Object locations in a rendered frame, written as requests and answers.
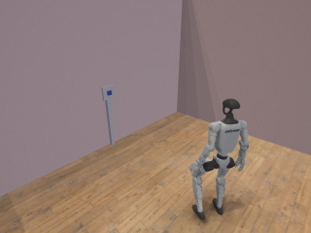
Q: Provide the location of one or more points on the right robot hand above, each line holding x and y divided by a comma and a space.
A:
241, 163

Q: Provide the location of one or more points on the right robot forearm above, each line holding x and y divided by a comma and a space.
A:
242, 152

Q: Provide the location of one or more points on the robot right upper arm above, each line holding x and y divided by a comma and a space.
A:
243, 134

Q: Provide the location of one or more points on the humanoid robot torso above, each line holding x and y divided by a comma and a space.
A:
226, 141

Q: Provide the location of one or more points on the left robot hand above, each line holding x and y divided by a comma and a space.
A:
194, 168

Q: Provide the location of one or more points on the robot left upper arm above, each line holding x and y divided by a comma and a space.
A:
213, 128

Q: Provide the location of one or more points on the panel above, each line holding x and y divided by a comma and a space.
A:
107, 98

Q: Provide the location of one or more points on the left robot forearm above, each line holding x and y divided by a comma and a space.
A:
202, 157

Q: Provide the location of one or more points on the humanoid robot head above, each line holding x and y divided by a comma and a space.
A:
229, 116

